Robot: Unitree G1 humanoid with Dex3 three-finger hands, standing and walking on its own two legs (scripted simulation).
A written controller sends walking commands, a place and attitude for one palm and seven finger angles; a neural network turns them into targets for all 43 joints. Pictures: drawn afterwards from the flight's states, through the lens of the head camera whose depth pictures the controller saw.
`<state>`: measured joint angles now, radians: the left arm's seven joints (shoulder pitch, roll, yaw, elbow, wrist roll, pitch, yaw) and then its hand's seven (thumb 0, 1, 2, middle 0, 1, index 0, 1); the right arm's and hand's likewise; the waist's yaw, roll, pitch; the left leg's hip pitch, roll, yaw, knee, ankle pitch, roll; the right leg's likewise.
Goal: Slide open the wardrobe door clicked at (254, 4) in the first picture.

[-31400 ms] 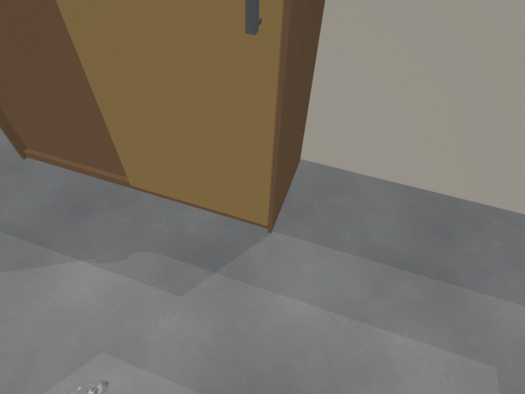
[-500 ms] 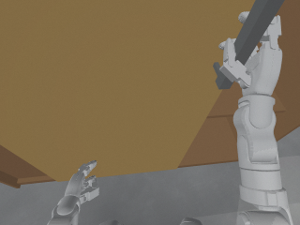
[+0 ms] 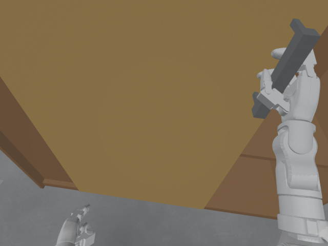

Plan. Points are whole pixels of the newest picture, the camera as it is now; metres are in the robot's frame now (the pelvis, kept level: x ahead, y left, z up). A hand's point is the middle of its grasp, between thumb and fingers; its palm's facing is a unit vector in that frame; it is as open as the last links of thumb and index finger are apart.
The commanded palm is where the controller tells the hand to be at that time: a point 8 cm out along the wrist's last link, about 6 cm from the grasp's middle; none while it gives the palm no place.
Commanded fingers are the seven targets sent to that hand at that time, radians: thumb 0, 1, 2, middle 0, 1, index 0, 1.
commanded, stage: stop walking and hold the door there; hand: right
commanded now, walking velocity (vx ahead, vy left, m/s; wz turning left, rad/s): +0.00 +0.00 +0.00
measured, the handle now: (275, 73) +0.42 -0.16 +0.25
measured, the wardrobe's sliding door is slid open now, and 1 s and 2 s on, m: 0.47 0.47 0.47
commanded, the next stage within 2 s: loosen the grip on the handle in 0.46 s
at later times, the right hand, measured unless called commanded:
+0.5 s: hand (266, 89) +0.37 -0.14 +0.24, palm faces +0.10 +0.99 -0.05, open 6.5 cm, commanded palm +0.36 -0.18 +0.22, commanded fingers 0.00 -0.90 -0.90 0.45 1.40 0.45 1.40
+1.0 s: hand (270, 87) +0.38 -0.15 +0.24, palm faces +0.12 +0.99 -0.04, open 13.6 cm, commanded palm +0.35 -0.19 +0.22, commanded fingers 0.00 0.55 -0.20 0.28 1.18 0.28 1.18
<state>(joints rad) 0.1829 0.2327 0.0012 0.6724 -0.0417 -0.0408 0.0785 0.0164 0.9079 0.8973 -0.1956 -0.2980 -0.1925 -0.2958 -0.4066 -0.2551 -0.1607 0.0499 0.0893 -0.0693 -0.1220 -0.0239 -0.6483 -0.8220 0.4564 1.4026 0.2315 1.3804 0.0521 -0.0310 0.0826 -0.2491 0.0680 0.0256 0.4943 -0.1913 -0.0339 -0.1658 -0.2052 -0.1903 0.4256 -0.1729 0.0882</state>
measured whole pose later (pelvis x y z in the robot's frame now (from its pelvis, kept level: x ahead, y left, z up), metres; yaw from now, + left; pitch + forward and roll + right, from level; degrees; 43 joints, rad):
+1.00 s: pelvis -0.01 -0.01 +0.00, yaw +1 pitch -3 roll -1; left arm 0.28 0.24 0.00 0.73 -0.05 -0.25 0.01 0.02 0.90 0.90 -0.20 -0.30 -0.20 -0.30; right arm -0.58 -0.22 -0.13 0.46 0.09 -0.30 -0.06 0.00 0.40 -0.28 0.40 1.33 0.26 1.29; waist 0.00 0.01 0.01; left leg -0.27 0.08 0.00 0.52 -0.19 -0.04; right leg -0.20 -0.11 -0.05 0.46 -0.21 0.06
